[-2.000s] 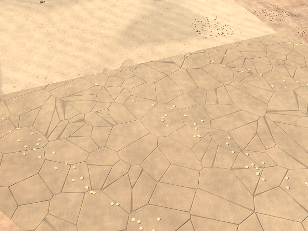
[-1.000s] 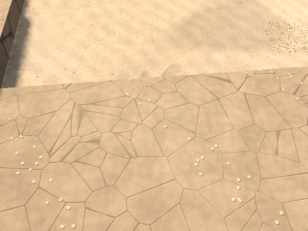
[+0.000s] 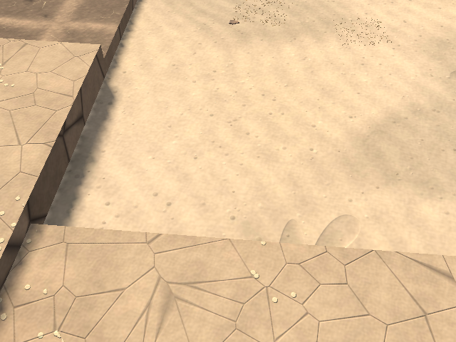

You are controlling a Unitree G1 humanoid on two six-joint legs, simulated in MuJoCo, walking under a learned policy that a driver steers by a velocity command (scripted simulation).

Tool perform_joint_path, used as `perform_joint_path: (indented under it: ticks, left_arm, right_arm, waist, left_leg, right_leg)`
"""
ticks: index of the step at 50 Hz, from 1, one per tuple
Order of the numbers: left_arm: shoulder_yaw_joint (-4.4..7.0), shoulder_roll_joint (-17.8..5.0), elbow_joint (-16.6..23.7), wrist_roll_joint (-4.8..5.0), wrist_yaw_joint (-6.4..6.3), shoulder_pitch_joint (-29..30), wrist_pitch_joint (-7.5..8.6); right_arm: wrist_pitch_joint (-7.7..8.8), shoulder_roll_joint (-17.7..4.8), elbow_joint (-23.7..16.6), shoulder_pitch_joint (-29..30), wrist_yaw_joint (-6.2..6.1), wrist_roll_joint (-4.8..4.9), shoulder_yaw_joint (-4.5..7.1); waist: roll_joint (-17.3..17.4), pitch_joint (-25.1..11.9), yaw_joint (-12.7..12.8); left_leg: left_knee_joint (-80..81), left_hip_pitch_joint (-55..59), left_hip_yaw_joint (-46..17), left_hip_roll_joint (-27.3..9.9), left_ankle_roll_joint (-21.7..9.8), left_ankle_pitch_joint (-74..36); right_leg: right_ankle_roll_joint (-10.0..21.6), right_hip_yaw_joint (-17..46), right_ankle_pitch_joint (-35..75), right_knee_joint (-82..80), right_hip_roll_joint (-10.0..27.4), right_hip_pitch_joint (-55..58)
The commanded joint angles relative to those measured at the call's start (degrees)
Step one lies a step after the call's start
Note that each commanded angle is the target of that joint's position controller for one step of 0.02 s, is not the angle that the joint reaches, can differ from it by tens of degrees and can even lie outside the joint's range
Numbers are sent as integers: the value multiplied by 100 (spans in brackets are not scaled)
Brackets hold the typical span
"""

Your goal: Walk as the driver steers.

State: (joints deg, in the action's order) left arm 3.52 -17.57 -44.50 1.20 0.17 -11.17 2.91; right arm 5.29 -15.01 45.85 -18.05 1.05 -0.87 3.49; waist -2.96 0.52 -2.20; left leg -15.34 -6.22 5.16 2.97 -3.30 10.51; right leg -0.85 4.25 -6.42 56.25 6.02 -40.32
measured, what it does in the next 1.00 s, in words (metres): walks ahead, turning right: right foot, then left foot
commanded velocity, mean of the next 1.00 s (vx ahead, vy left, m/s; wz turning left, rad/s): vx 0.50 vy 0.00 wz -0.39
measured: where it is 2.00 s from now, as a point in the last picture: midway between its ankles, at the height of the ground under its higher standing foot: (310, 208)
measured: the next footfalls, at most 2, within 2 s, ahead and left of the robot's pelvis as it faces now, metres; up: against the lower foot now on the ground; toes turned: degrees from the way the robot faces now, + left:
right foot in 0.26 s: +0.30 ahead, -0.16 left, +0.00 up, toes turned -11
left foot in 0.74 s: +0.62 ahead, -0.04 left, +0.00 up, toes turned -25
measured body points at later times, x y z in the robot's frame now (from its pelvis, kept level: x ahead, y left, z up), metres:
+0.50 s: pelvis +0.27 -0.08 +0.00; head +0.31 -0.11 +0.45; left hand +0.43 +0.16 -0.11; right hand +0.37 -0.39 -0.10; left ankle +0.40 +0.09 -0.67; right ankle +0.27 -0.15 -0.75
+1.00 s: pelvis +0.55 -0.11 +0.00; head +0.58 -0.11 +0.45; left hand +0.80 +0.07 -0.11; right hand +0.48 -0.38 -0.12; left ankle +0.59 -0.02 -0.75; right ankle +0.54 -0.28 -0.68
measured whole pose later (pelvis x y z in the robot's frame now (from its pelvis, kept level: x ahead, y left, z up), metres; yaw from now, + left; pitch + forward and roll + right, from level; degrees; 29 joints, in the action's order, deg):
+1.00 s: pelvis +0.55 -0.11 +0.00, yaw -24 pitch +2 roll +1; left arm 3.3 -16.8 -38.9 0.4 -0.2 -12.7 2.8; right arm 5.0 -14.5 46.7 -19.7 1.3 0.1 2.6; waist -2.5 0.8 -2.9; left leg -19.3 -10.6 0.5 3.4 -3.3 10.5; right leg 0.4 2.9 -14.4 55.5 4.3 -34.3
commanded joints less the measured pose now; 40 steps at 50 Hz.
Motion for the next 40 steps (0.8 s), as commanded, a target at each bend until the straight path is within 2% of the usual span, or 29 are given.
perform_joint_path:
  ticks: [1, 4, 8, 10, 11, 12, 13, 14, 15, 16, 17, 18, 19, 20, 21, 23, 25, 28, 31, 34, 35, 36, 37, 38, 39, 40]
  left_arm:
    - [20, -161, 329, -14, 64, 65, 42]
    - [-51, -39, 565, -21, 169, 655, 53]
    - [-53, -94, 933, -24, 310, 1108, 27]
    - [12, -223, 1050, -36, 360, 974, 7]
    - [86, -353, 1024, -45, 361, 646, -14]
    - [224, -568, 859, -32, 338, -117, -25]
    - [423, -962, 642, -12, 240, -1071, -63]
    - [577, -1676, 624, 28, 146, -1354, -77]
    - [457, -1404, 778, 24, 160, -1454, -15]
    - [345, -1036, 731, -39, 175, -1354, 25]
    - [300, -876, 745, -30, 163, -1045, 48]
    - [250, -721, 820, -27, 151, -653, 44]
    - [194, -573, 916, -83, 130, -394, 50]
    - [182, -531, 996, -115, 117, -264, 49]
    - [192, -547, 1006, -102, 96, -223, 59]
    - [225, -664, 963, -81, 31, -324, 77]
    - [255, -751, 885, -52, -45, -511, 56]
    - [265, -780, 782, -10, -107, -754, -1]
    - [246, -738, 609, 10, -110, -1034, -14]
    - [240, -705, 497, -12, -112, -1132, -37]
    - [254, -722, 486, -23, -107, -1096, -58]
    - [240, -679, 499, -26, -103, -1019, -81]
    - [178, -501, 544, -49, -91, -976, -80]
    - [81, -277, 631, -126, -92, -1183, -59]
    - [0, -35, 637, 26, -98, -1881, 2]
    - [71, -499, 569, 45, -97, -1663, 32]
  right_arm:
    - [139, -781, -349, 458, -72, 12, 165]
    - [98, -921, -173, 174, -115, 64, 195]
    - [-71, -1043, 44, -100, -135, 157, 245]
    - [-163, -1197, 39, -1, -182, 189, 286]
    - [-211, -1286, 17, 45, -222, 196, 311]
    - [-267, -1313, -8, 133, -261, 197, 311]
    - [-258, -1211, -82, 100, -304, 165, 257]
    - [-117, -491, -378, -442, -223, -35, 16]
    - [115, -578, -414, -247, -127, 12, -33]
    - [232, -958, -587, 393, -56, 259, 88]
    - [295, -884, -693, 651, -59, 279, 49]
    - [302, -855, -669, 731, -108, 148, 61]
    - [245, -904, -658, 654, -136, 82, 110]
    - [162, -884, -662, 557, -131, 57, 124]
    - [95, -814, -649, 469, -134, 29, 118]
    - [4, -690, -685, 565, -152, -5, 88]
    - [-12, -563, -818, 1041, -158, -11, 30]
    - [37, -433, -951, 1696, -99, 33, -38]
    - [123, -540, -1000, 1949, 15, 103, -22]
    - [190, -729, -1057, 1940, 86, 112, 62]
    - [205, -776, -1031, 1777, 84, 116, 91]
    - [226, -826, -938, 1438, 66, 101, 136]
    - [253, -999, -802, 842, 40, 43, 219]
    - [266, -1348, -726, 30, 22, -12, 312]
    - [178, -1619, -438, -554, 71, 31, 414]
    - [157, -1118, -449, -593, 97, 210, 279]
  waist:
    - [599, 155, 139]
    - [496, 340, -125]
    - [508, 458, -238]
    - [697, 249, -50]
    - [831, -25, 153]
    - [794, -438, 598]
    - [519, -957, 1045]
    - [-951, -1579, 663]
    - [-756, -2463, 787]
    - [-336, -1821, 960]
    - [-30, -1146, 782]
    - [307, -702, 534]
    - [190, -516, 307]
    - [69, -450, 164]
    - [35, -421, 97]
    - [50, -310, 79]
    - [15, -170, 234]
    - [-166, -106, 506]
    - [-232, -90, 663]
    - [-346, 5, 597]
    - [-432, 2, 505]
    - [-441, -87, 307]
    - [-311, -520, 35]
    - [433, -1315, -194]
    - [2267, -1859, -44]
    - [1717, -1456, -202]
  left_leg:
    - [850, -254, -388, -1485, -757, -1449]
    - [862, 76, -111, -1618, -672, -1401]
    - [413, 1013, 76, -1896, -551, -2008]
    - [-208, 1239, 255, -1925, -410, -3680]
    - [-781, 1276, 359, -1888, -327, -4714]
    - [-1812, 1059, 531, -1726, -186, -5234]
    - [-3271, 42, 600, -1489, 39, -4419]
    - [-5557, -2611, 492, -567, 440, -48]
    - [-6471, -3542, -843, -6, 452, 2341]
    - [-6569, -4048, -1158, -358, 325, 1936]
    - [-6153, -4072, -1054, -587, 248, 1450]
    - [-5641, -3813, -1002, -791, 266, 1122]
    - [-5307, -3379, -1017, -933, 308, 884]
    - [-5137, -3091, -1019, -965, 376, 760]
    - [-4954, -2987, -962, -959, 471, 676]
    - [-4447, -2945, -848, -895, 653, 367]
    - [-3577, -2965, -817, -795, 757, -328]
    - [-2249, -2557, -803, -507, 757, -1343]
    - [-1694, -2317, -848, -443, 646, -1709]
    - [-1390, -2288, -895, -446, 368, -1118]
    - [-1315, -2114, -833, -426, 261, -850]
    - [-1106, -1659, -701, -355, 125, -792]
    - [-1130, -708, -836, -521, -97, -862]
    - [-1310, 847, -1870, -1444, -571, -876]
    - [-577, 2361, -4394, -2370, -1392, 700]
    - [-180, 2291, -4977, -2434, -1286, 2014]
  right_leg:
    - [16, 80, 1074, -837, 32, 141]
    - [116, -185, 1395, -1568, -47, 178]
    - [349, -433, 621, -2021, -158, -105]
    - [547, -759, -46, -2083, -423, 353]
    - [664, -957, -348, -2056, -650, 878]
    - [832, -1080, -238, -2307, -913, 1901]
    - [1098, -584, 105, -2511, -799, 3574]
    - [2095, 2278, -190, -2631, 742, 5864]
    - [2588, 4433, -659, -3614, 1395, 6510]
    - [2212, 3599, -606, -3762, 1186, 6136]
    - [1995, 2814, -271, -3779, 944, 5288]
    - [1830, 2235, 229, -3857, 702, 4426]
    - [1767, 1884, 717, -3989, 529, 3780]
    - [1776, 1753, 908, -4125, 392, 3384]
    - [1818, 1615, 1107, -4211, 322, 3147]
    - [1823, 1304, 1393, -4281, 200, 2759]
    - [1683, 1102, 1270, -4273, 38, 2597]
    - [1419, 1020, 633, -4143, -167, 2496]
    - [1355, 1272, 216, -3958, 64, 2792]
    - [1262, 1674, 307, -3591, 343, 3337]
    - [1206, 1730, 494, -3442, 377, 3445]
    - [1118, 1687, 878, -3154, 267, 3468]
    - [959, 1464, 1296, -2394, -28, 3323]
    - [700, 983, 423, -771, -494, 2432]
    - [291, 363, -2269, 1036, -1238, 515]
    - [276, 696, -2609, 1704, -962, -264]
Keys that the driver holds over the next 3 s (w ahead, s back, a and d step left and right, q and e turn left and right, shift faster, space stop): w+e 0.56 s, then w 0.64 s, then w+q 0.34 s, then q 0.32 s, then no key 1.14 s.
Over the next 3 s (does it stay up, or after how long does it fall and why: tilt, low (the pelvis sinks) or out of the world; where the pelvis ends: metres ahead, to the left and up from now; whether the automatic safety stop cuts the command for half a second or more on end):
stays up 1.05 -0.37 -0.09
